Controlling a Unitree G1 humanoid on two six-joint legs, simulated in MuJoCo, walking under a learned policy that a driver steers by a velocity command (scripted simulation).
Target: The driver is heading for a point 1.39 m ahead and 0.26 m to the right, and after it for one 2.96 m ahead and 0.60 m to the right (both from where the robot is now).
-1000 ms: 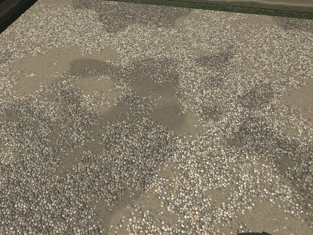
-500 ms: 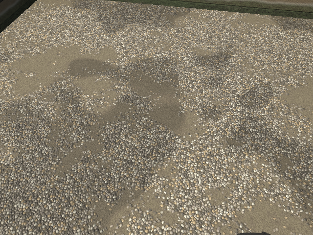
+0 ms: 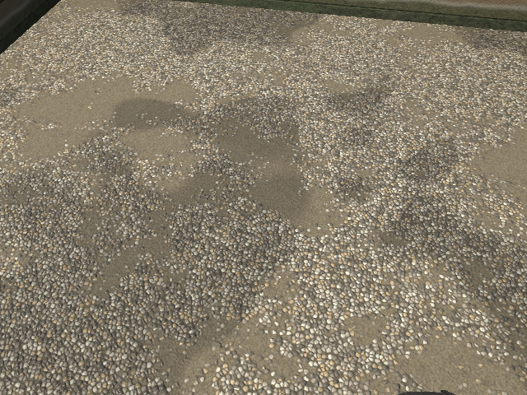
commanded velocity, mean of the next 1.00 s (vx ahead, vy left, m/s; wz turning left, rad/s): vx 0.50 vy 0.00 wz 0.00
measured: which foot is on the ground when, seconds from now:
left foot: down 0.00-1.00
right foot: down 0.00-1.00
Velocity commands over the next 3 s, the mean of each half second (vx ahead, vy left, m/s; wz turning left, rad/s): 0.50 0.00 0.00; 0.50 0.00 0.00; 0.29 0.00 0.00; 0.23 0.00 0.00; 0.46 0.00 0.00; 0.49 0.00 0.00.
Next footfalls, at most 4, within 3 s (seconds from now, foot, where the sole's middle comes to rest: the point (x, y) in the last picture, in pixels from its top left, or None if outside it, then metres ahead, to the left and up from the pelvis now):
none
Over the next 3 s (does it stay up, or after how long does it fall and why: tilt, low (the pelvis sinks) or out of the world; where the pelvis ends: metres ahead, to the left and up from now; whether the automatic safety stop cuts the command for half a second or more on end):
stays up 0.00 0.00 0.00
